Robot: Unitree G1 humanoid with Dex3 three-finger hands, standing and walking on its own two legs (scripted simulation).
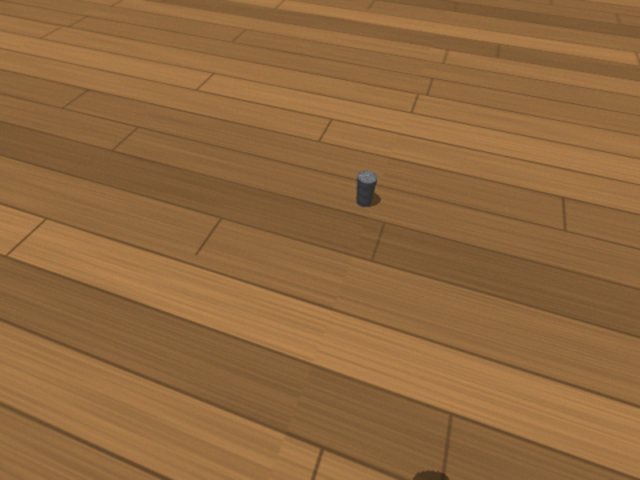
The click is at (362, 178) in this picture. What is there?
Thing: tapered cup
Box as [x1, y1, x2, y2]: [356, 170, 376, 206]
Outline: 368,170 359,172 357,176 356,198 357,203 361,206 369,205 374,190 374,185 376,182 376,175
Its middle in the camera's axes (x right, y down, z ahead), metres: +0.20 -0.22 +1.71
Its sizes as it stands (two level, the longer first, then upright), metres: 0.085 0.085 0.151
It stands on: the floor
